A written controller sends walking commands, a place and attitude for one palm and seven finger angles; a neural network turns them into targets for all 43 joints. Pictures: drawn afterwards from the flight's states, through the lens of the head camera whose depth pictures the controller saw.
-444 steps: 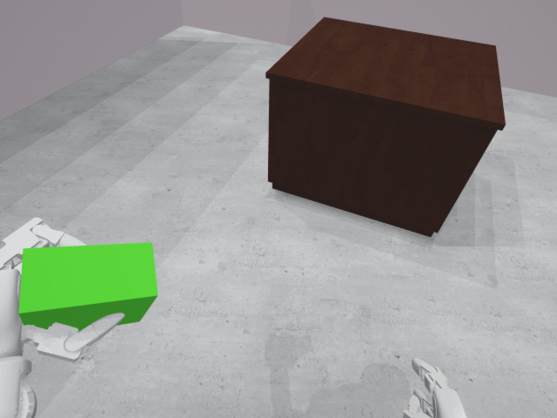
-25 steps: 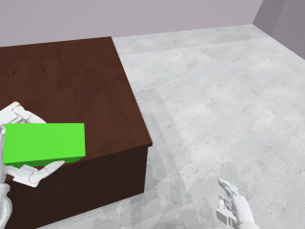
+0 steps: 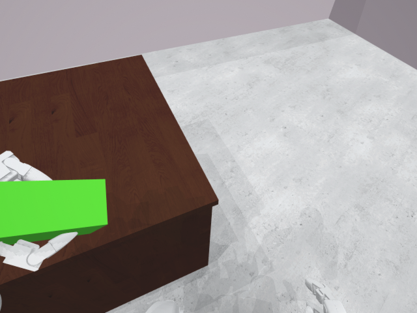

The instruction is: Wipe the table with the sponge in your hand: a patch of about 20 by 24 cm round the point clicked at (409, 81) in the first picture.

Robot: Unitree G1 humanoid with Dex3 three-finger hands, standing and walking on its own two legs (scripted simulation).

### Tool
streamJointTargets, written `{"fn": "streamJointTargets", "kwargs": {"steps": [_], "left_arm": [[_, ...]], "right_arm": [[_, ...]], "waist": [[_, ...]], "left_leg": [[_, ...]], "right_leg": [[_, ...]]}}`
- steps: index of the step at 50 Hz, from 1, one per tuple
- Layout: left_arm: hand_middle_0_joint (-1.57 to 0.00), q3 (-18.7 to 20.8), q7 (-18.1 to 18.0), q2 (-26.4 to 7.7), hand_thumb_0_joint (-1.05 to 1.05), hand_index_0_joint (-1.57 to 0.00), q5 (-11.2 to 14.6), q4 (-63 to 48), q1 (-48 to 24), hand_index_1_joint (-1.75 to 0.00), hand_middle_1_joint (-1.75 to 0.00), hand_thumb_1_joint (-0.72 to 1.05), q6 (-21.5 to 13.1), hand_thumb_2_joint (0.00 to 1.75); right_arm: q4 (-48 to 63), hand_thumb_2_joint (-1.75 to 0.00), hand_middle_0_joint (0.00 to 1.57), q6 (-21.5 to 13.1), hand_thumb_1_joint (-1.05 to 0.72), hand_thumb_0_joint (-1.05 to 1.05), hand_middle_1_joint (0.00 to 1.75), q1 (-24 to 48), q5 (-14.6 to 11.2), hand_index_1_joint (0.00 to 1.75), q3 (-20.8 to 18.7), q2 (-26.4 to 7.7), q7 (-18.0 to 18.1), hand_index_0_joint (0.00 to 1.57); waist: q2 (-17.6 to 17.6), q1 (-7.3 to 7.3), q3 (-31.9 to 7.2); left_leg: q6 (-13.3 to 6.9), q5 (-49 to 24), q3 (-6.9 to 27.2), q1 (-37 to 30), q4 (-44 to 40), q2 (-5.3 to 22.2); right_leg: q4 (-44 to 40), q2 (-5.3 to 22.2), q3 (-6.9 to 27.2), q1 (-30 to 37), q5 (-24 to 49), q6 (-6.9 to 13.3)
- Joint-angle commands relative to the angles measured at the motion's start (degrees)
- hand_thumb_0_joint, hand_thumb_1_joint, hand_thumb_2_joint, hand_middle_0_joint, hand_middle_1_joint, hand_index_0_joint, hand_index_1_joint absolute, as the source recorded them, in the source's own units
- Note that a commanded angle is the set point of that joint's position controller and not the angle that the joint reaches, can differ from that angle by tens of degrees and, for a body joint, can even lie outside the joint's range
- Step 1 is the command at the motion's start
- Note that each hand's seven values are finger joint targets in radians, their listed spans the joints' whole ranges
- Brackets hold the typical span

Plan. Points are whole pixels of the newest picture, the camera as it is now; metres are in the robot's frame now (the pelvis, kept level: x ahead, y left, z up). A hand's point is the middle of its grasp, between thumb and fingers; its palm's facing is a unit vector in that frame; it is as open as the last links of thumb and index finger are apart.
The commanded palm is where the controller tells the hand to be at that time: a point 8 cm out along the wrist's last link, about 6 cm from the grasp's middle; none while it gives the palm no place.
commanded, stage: shuffle to correct the standing spot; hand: left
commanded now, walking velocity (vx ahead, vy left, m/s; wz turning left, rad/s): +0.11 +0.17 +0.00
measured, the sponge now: (67, 211) +0.23 +0.21 +0.16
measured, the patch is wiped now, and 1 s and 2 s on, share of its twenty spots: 0.00 0.00 0.00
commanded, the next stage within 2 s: come to a stop and stand still in 0.92 s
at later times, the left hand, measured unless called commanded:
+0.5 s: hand out of the picture +0.23 +0.36 +0.17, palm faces +0.45 -0.80 -0.39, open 9.8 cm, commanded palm +0.17 +0.38 +0.18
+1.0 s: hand out of the picture +0.26 +0.38 +0.17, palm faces +0.33 -0.83 -0.45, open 9.8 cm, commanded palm +0.21 +0.42 +0.18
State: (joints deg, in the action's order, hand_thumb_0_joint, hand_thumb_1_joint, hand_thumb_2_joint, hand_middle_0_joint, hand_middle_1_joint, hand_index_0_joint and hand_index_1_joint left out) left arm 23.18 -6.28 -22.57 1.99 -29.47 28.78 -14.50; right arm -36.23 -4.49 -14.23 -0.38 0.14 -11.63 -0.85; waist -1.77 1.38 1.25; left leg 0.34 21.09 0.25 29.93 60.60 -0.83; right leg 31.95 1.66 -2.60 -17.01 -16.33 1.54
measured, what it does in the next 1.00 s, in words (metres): steps to the left: left foot, then right foot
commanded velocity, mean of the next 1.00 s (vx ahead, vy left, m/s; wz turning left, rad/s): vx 0.17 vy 0.04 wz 0.00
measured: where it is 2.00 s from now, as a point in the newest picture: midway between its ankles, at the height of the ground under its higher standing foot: outside the picture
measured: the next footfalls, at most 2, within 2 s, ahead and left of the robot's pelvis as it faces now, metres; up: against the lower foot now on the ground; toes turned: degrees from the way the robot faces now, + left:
left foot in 0.12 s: +0.08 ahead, +0.23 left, +0.00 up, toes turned -1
right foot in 0.56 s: +0.08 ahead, +0.06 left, +0.00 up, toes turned +1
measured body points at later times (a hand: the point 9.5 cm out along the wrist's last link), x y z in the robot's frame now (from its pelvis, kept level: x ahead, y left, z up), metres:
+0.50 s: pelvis +0.02 +0.10 -0.01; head +0.03 +0.11 +0.44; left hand +0.20 +0.40 +0.19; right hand +0.20 -0.10 -0.08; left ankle +0.03 +0.20 -0.73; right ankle +0.00 -0.03 -0.71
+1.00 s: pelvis +0.04 +0.14 +0.00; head +0.05 +0.15 +0.45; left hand +0.24 +0.42 +0.20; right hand +0.19 -0.10 -0.09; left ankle +0.04 +0.23 -0.73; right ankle +0.05 +0.06 -0.74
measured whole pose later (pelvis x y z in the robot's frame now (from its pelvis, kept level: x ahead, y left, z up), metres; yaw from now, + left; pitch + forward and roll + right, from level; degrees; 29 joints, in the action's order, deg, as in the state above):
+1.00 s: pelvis +0.04 +0.14 +0.00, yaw -1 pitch +1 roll -1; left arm 22.1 -5.3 -23.7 2.0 -28.9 27.7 -11.9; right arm -34.5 -5.5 -14.1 -0.6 0.0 -11.0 1.8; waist 0.4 1.1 -0.4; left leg -2.1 18.5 0.1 16.3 34.1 -1.0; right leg 28.7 -3.1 -5.8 -15.2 -13.9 3.8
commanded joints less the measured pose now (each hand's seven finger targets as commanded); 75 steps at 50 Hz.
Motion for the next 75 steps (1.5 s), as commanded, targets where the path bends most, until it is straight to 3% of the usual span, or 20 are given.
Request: {"fn": "streamJointTargets", "kwargs": {"steps": [1,4,9,12,14,16,19,22,26,31,34,36,38,46,50,56,65,66,67,75], "left_arm": [[-1.20,7.13,-2.96,-10.26,0.00,-1.20,-0.27,-9.66,-4.16,-1.60,-1.60,0.10,-2.22,1.30],[-1.20,5.73,-2.67,-9.87,0.00,-1.20,-0.30,-11.92,-7.15,-1.60,-1.60,0.10,-2.35,1.30],[-1.20,7.18,-2.22,-11.52,0.00,-1.20,-0.65,-14.69,-5.43,-1.60,-1.60,0.10,-2.41,1.30],[-1.20,7.92,-2.40,-10.88,0.00,-1.20,-0.36,-13.84,-5.53,-1.60,-1.60,0.10,-3.06,1.30],[-1.20,7.60,-2.27,-10.10,0.00,-1.20,0.59,-11.15,-4.11,-1.60,-1.60,0.10,-2.74,1.30],[-1.20,9.25,-2.84,-11.24,0.00,-1.20,0.75,-10.65,-5.23,-1.60,-1.60,0.10,-1.94,1.30],[-1.20,5.15,-1.42,-8.02,0.00,-1.20,0.04,-10.33,-7.69,-1.60,-1.60,0.10,-1.89,1.30],[-1.20,3.43,-1.18,-7.56,0.00,-1.20,-0.81,-11.48,-10.58,-1.60,-1.60,0.10,-1.90,1.30],[-1.20,3.11,-1.13,-7.83,0.00,-1.20,-0.74,-11.06,-9.34,-1.60,-1.60,0.10,-1.16,1.30],[-1.20,4.60,-1.57,-9.24,0.00,-1.20,0.88,-10.40,-9.88,-1.60,-1.60,0.10,0.17,1.30],[-1.20,3.71,-2.21,-8.28,0.00,-1.20,0.00,-10.44,-11.09,-1.60,-1.60,0.10,-0.13,1.30],[-1.20,2.66,-2.12,-8.42,0.00,-1.20,-0.72,-13.04,-11.51,-1.60,-1.60,0.10,-1.23,1.30],[-1.20,3.15,-1.16,-9.06,0.00,-1.20,-0.41,-10.61,-8.73,-1.60,-1.60,0.10,-0.30,1.30],[-1.20,6.58,-0.54,-11.00,0.00,-1.20,0.07,-10.55,-2.41,-1.60,-1.60,0.10,-0.65,1.30],[-1.20,4.72,-0.67,-8.42,0.00,-1.20,1.76,-6.44,-4.27,-1.60,-1.60,0.10,0.73,1.30],[-1.20,2.18,-1.44,-9.34,0.00,-1.20,0.00,-12.12,-11.62,-1.60,-1.60,0.10,0.00,1.30],[-1.20,4.15,-1.49,-8.00,0.00,-1.20,1.90,-10.00,-1.95,-1.60,-1.60,0.10,0.88,1.30],[-1.20,20.24,-1.52,-49.29,0.00,-1.20,0.30,-20.30,-53.72,-1.60,-1.60,0.10,-6.37,1.30],[-1.20,17.59,-0.58,-21.58,0.00,-1.20,-0.19,-0.74,-36.87,-1.60,-1.60,0.10,-3.37,1.30],[-1.20,3.25,1.08,-11.21,0.00,-1.20,3.32,-2.10,-7.44,-1.60,-1.60,0.10,-3.73,1.30]], "right_arm": [[9.30,-0.90,0.20,-4.59,-0.90,0.00,0.30,7.08,0.33,0.30,-2.90,-5.41,2.02,0.20],[9.30,-0.90,0.20,-6.55,-0.90,0.00,0.30,6.45,0.34,0.30,-4.06,-6.08,3.45,0.20],[11.57,-0.90,0.20,-6.48,-0.90,0.00,0.30,6.29,-0.70,0.30,-4.72,-8.35,2.96,0.20],[10.97,-0.90,0.20,-6.35,-0.90,0.00,0.30,7.12,-1.24,0.30,-4.16,-7.98,2.13,0.20],[11.16,-0.90,0.20,-5.06,-0.90,0.00,0.30,5.39,-1.14,0.30,-5.70,-7.95,1.70,0.20],[9.26,-0.90,0.20,-4.13,-0.90,0.00,0.30,5.77,-0.67,0.30,-4.39,-7.15,1.98,0.20],[10.74,-0.90,0.20,-4.50,-0.90,0.00,0.30,6.51,-0.88,0.30,-3.93,-7.78,2.73,0.20],[10.75,-0.90,0.20,-5.47,-0.90,0.00,0.30,6.59,-0.45,0.30,-3.70,-7.07,2.38,0.20],[10.60,-0.90,0.20,-5.42,-0.90,0.00,0.30,8.09,-0.45,0.30,-2.26,-7.02,1.92,0.20],[10.38,-0.90,0.20,-3.94,-0.90,0.00,0.30,6.69,-0.90,0.30,-3.98,-7.73,1.80,0.20],[8.28,-0.90,0.20,-3.84,-0.90,0.00,0.30,6.27,-0.04,0.30,-1.72,-5.27,2.86,0.20],[10.16,-0.90,0.20,-4.90,-0.90,0.00,0.30,7.18,-0.17,0.30,-3.31,-7.24,3.48,0.20],[10.43,-0.90,0.20,-4.58,-0.90,0.00,0.30,7.69,0.48,0.30,-3.44,-6.81,3.26,0.20],[10.99,-0.90,0.20,-3.96,-0.90,0.00,0.30,6.67,-0.15,0.30,-2.62,-7.18,3.14,0.20],[10.45,-0.90,0.20,-3.69,-0.90,0.00,0.30,4.38,-0.74,0.30,-4.13,-7.67,3.60,0.20],[10.06,-0.90,0.20,-4.14,-0.90,0.00,0.30,9.05,0.17,0.30,-2.05,-6.85,4.26,0.20],[11.65,-0.90,0.20,-2.83,-0.90,0.00,0.30,6.55,-0.45,0.30,-2.94,-7.38,3.49,0.20],[12.22,-0.90,0.20,-2.95,-0.90,0.00,0.30,-4.69,-3.54,0.30,3.40,-11.23,6.67,0.20],[12.38,-0.90,0.20,-4.30,-0.90,0.00,0.30,1.87,-1.94,0.30,-0.75,-3.71,5.99,0.20],[11.80,-0.90,0.20,-8.18,-0.90,0.00,0.30,2.26,-1.33,0.30,-2.10,-9.46,-0.70,0.20]], "waist": [[-6.79,-1.67,-6.97],[-0.79,-1.56,-8.84],[17.88,-1.91,-8.17],[5.56,-2.03,-8.65],[-16.80,-0.99,-7.07],[-6.71,0.03,-5.79],[19.25,-0.03,-5.05],[11.98,-1.13,-5.99],[12.28,-2.27,-8.07],[-12.18,-0.87,-3.19],[4.00,0.27,-5.43],[18.65,-0.89,-7.19],[14.12,-1.22,-6.90],[9.19,-1.46,-9.88],[-5.98,-0.02,-7.40],[12.71,-1.35,-6.34],[5.41,-1.14,-10.52],[18.15,2.13,-2.84],[9.47,-1.45,-4.18],[-1.75,-4.16,-8.05]], "left_leg": [[-1.27,-2.43,-3.38,-10.32,-21.23,2.98],[-1.34,-11.77,-7.79,-19.62,-35.17,0.42],[-9.11,-33.43,6.95,-18.85,-32.81,12.19],[-4.01,-15.61,-1.21,-6.41,-24.24,5.35],[-0.37,-5.61,-4.05,-4.81,-13.75,-0.31],[-1.58,-1.44,-0.53,-12.95,-26.33,2.51],[-5.93,-15.12,14.05,-18.97,-41.46,11.30],[-9.90,-25.83,12.44,-21.05,-38.90,13.20],[-6.21,-18.46,4.48,-11.62,-35.17,9.01],[-1.44,3.25,1.79,-1.97,-9.20,0.91],[-1.89,-5.15,-0.64,-18.18,-35.59,0.11],[-6.02,-24.01,18.14,-28.09,-42.56,12.64],[-7.83,-26.13,23.28,-25.18,-44.42,15.25],[-2.24,-21.66,6.26,-9.28,-33.83,8.01],[-1.71,-2.20,0.48,-9.96,-23.00,0.38],[-2.06,-29.88,10.55,-18.64,-40.00,8.87],[0.61,-28.51,5.36,-16.08,-34.72,4.93],[-2.16,-18.04,7.25,-12.01,-40.53,5.14],[-2.12,-13.13,8.05,-12.16,-38.27,8.55],[-2.74,-15.86,3.54,-15.01,-33.51,3.22]], "right_leg": [[-8.31,14.75,8.25,0.91,14.95,5.34],[-1.03,9.05,4.86,4.46,14.75,1.60],[13.51,0.59,-3.39,-3.15,-9.41,-1.80],[-2.52,3.70,0.59,11.63,11.48,0.13],[-8.15,16.18,17.92,8.90,18.38,6.98],[-4.59,15.20,13.35,0.76,11.64,4.72],[18.47,-1.39,-3.10,-8.54,-8.72,-2.42],[19.72,-0.02,-1.21,-9.88,-12.47,-1.13],[-4.39,-0.69,-3.39,8.10,1.12,-0.48],[-18.79,20.91,29.29,3.44,-5.03,13.43],[-3.22,7.56,6.57,-0.05,3.66,4.68],[14.07,-2.14,-0.96,-9.64,-5.28,-0.81],[20.50,-1.80,1.25,-11.46,-12.80,-0.74],[-9.80,-1.94,-1.15,16.23,8.37,1.41],[-14.39,11.74,20.20,6.19,0.41,9.65],[-1.89,0.00,3.18,6.05,13.62,0.71],[-7.39,3.34,5.94,14.71,24.83,3.08],[-2.08,-3.98,-0.66,16.40,-2.03,-3.26],[-3.30,0.04,1.06,2.91,-6.35,-0.66],[-8.25,4.83,8.92,6.83,15.09,1.20]]}}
